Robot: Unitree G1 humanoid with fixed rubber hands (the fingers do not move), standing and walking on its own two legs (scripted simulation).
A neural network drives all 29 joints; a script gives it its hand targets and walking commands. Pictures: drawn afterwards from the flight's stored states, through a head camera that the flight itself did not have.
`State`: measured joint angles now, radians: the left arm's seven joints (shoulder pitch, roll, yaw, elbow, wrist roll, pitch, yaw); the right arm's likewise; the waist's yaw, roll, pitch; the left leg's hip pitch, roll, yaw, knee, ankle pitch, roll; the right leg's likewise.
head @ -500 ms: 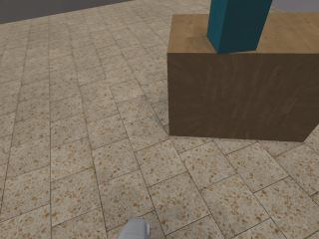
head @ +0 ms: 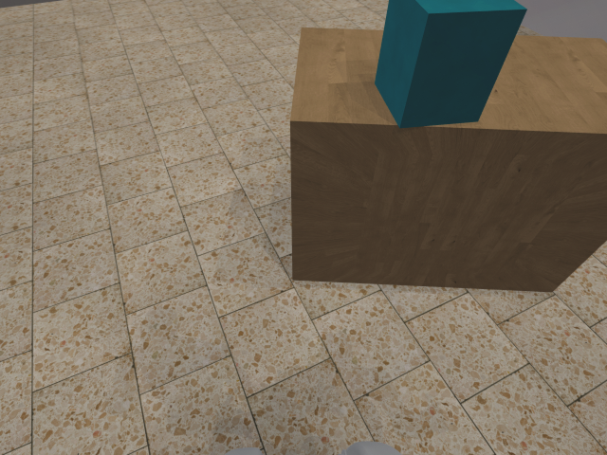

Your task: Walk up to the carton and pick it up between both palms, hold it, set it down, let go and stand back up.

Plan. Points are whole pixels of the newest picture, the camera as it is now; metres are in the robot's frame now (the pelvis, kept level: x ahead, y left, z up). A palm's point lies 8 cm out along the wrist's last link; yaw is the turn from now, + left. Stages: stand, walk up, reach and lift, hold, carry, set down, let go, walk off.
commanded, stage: walk up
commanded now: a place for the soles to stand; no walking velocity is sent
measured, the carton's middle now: (437, 52) +0.94 -0.24 +0.09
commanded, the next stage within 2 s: none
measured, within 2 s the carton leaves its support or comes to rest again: neither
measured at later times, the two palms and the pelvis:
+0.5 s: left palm (177, 402) +0.20 +0.21 -0.09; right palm out of the picture +0.20 -0.43 -0.11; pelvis +0.14 -0.11 -0.01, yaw -5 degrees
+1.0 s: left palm (246, 309) +0.37 +0.14 -0.13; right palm out of the picture +0.24 -0.49 -0.07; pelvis +0.26 -0.16 -0.02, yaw -5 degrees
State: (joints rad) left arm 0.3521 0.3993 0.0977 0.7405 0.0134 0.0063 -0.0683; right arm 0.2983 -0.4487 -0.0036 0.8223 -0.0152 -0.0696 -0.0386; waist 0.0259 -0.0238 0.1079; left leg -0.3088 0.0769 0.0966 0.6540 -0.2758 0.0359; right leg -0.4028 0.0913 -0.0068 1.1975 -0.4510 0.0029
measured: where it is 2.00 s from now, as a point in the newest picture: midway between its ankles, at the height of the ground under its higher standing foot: outside the picture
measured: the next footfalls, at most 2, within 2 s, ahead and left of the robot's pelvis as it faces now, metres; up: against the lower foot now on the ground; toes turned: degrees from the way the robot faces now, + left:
right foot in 0.26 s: +0.24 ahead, -0.23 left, +0.00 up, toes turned -5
left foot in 0.66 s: +0.30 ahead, +0.00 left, +0.00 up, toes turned +0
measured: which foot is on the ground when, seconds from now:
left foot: down 0.00-0.28, up 0.30-0.64, down 0.66-1.00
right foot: up 0.00-0.24, down 0.26-0.66, up 0.68-1.00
